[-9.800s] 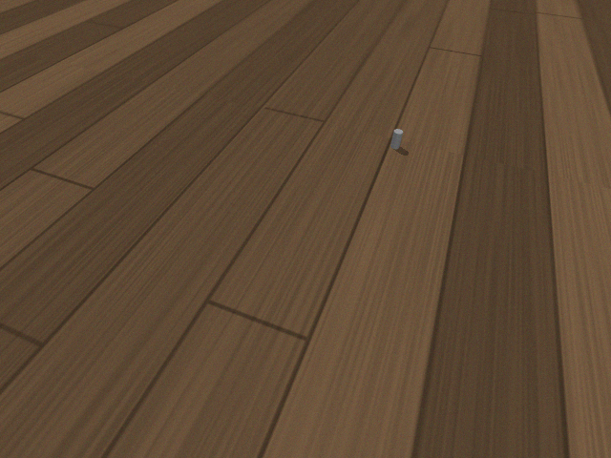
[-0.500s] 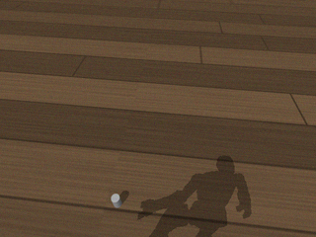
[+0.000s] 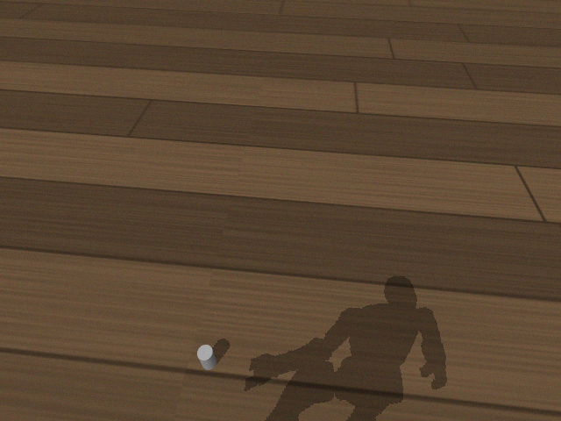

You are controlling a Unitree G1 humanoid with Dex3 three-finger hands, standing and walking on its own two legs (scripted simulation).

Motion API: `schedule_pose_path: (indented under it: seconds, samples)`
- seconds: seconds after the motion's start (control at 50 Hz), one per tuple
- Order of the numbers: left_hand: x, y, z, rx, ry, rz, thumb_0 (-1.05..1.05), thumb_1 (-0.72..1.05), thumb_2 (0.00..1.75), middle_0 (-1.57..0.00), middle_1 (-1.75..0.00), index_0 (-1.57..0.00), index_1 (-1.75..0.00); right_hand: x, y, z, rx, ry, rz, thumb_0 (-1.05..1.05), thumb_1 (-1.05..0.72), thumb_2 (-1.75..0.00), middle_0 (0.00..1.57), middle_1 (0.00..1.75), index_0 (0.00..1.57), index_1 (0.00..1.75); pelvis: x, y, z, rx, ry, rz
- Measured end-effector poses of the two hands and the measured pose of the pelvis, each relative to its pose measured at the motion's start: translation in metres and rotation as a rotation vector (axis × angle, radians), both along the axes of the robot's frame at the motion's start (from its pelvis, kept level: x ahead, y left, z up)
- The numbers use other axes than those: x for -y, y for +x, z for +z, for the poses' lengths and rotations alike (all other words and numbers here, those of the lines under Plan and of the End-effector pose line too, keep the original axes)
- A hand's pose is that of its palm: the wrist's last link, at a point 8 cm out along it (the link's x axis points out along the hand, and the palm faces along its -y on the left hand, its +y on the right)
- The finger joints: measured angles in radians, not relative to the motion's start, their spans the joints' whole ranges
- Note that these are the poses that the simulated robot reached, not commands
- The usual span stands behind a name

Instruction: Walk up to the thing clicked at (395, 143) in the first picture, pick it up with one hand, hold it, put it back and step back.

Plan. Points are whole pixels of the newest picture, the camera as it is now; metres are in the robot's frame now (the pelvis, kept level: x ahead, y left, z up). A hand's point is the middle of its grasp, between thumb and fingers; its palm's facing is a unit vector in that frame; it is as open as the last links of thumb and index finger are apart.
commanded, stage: rise first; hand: left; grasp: from above
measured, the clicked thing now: (207, 357) +0.45 +0.25 -0.73
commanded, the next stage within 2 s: none
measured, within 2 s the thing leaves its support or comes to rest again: neither
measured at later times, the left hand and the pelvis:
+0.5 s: hand out of the picture +0.16 +0.25 -0.18, palm faces -0.08 -0.92 -0.39, open 12.1 cm; pelvis -0.01 +0.01 -0.03, yaw -3 degrees
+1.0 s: hand out of the picture +0.13 +0.26 -0.23, palm faces -0.17 -0.87 -0.47, open 14.1 cm; pelvis -0.01 +0.02 -0.10, yaw -3 degrees
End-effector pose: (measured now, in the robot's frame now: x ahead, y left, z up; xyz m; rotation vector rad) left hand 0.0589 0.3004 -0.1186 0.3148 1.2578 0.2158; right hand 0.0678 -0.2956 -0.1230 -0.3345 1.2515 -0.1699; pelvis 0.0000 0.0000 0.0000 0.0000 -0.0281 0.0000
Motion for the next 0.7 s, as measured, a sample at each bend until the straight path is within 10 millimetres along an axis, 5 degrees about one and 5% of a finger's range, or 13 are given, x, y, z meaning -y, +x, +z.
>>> schedule_pose_path:
  seconds: [0.12, 0.36, 0.54, 0.7]
  samples:
    - [0.002, 0.003, 0.001, 0.019, -0.001, 0.007, 0.01, 0.89, 0.90, -0.19, -0.31, -0.20, -0.31, 0.000, 0.003, 0.001, 0.025, 0.001, -0.011, 0.00, -0.92, -0.90, 0.21, 0.30, 0.20, 0.30, 0.000, -0.001, -0.001, -0.011, 0.000, -0.001]
    - [0.005, 0.093, -0.013, 0.157, 0.000, -0.070, 0.01, 0.36, 0.91, -0.11, -0.80, -0.14, -0.76, -0.035, 0.005, -0.008, 0.189, 0.057, -0.084, 0.00, -0.95, -0.91, 0.21, 0.30, 0.20, 0.30, -0.003, -0.016, -0.020, -0.142, 0.001, -0.042]
    - [0.003, 0.090, -0.032, 0.064, 0.043, -0.105, 0.00, -0.22, 0.95, -0.08, -1.02, -0.11, -0.98, -0.047, 0.011, -0.020, 0.249, 0.074, -0.099, 0.00, -0.94, -0.90, 0.21, 0.30, 0.20, 0.30, -0.015, -0.009, -0.037, -0.208, -0.004, -0.057]
    - [-0.001, 0.090, -0.054, 0.120, 0.076, -0.149, 0.00, -0.48, 0.98, -0.08, -1.06, -0.09, -1.04, -0.053, 0.039, -0.038, 0.329, 0.055, -0.048, 0.01, -0.93, -0.90, 0.21, 0.30, 0.20, 0.30, -0.020, -0.010, -0.067, -0.273, -0.011, -0.057]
